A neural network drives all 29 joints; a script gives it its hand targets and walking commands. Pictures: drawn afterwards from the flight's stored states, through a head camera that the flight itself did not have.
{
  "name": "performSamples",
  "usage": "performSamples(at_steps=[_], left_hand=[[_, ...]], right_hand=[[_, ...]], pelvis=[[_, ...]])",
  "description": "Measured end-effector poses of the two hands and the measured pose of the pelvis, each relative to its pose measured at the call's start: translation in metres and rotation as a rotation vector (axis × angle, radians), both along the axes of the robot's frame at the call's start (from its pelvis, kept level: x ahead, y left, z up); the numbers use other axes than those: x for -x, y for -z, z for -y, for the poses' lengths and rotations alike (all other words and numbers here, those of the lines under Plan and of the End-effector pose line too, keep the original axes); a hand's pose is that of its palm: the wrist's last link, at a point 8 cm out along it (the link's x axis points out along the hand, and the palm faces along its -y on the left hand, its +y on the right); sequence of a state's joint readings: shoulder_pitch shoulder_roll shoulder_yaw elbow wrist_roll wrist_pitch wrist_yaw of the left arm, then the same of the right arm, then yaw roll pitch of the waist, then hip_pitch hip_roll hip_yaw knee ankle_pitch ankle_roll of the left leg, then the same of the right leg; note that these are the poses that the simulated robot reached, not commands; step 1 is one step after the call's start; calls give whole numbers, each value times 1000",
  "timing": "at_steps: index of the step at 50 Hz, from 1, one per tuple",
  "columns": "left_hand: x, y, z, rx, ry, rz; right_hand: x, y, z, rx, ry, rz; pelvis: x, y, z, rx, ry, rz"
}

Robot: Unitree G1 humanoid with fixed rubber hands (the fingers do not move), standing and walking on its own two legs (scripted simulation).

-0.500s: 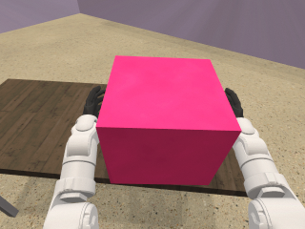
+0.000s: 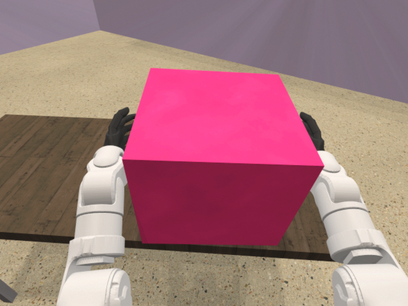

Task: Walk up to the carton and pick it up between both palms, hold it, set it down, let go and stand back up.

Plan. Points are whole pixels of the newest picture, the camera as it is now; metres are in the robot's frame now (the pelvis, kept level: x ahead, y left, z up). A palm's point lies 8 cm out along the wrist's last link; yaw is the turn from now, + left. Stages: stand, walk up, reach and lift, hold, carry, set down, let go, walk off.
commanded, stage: reach and lift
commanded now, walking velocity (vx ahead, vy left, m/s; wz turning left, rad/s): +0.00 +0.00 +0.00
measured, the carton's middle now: (213, 155) +0.41 -0.01 +0.14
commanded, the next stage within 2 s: hold in 1.16 s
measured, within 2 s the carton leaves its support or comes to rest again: neither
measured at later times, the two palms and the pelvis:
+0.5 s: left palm (114, 143) +0.37 +0.18 +0.20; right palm (314, 146) +0.37 -0.19 +0.19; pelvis +0.00 +0.00 +0.00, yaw +0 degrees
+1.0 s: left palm (109, 138) +0.37 +0.18 +0.21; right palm (316, 139) +0.36 -0.19 +0.21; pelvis +0.00 +0.00 +0.00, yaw +0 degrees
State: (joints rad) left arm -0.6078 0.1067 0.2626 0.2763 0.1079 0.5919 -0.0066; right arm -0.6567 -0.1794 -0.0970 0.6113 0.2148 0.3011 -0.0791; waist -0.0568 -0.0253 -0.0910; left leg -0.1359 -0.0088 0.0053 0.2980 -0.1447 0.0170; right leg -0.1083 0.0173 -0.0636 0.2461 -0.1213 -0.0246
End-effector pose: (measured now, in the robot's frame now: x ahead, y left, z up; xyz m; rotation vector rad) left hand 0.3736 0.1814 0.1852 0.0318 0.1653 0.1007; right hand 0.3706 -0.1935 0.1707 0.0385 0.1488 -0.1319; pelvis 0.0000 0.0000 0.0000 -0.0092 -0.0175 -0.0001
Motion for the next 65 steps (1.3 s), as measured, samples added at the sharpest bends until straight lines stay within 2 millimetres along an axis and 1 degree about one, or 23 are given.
performSamples(at_steps=[9,24,30,36,47,58,65], left_hand=[[3,-8,3,12,3,0],[4,-14,1,15,2,4],[8,-14,0,32,9,14],[13,-15,-4,41,8,12],[9,-28,-4,27,5,9],[7,-31,-1,30,8,12],[15,-39,-3,20,-7,37]], right_hand=[[2,-9,2,-1,-1,-1],[1,-17,0,-12,3,1],[8,-23,-1,8,13,9],[12,-28,-4,0,14,7],[8,-36,-4,-9,9,6],[7,-42,-1,2,12,9],[9,-52,-3,3,-3,31]], pelvis=[[0,0,1,-1,8,10],[-2,0,2,0,1,16],[-3,0,1,1,3,26],[0,0,0,1,6,31],[4,0,-1,0,8,25],[1,0,1,1,8,27],[0,0,3,3,11,25]])
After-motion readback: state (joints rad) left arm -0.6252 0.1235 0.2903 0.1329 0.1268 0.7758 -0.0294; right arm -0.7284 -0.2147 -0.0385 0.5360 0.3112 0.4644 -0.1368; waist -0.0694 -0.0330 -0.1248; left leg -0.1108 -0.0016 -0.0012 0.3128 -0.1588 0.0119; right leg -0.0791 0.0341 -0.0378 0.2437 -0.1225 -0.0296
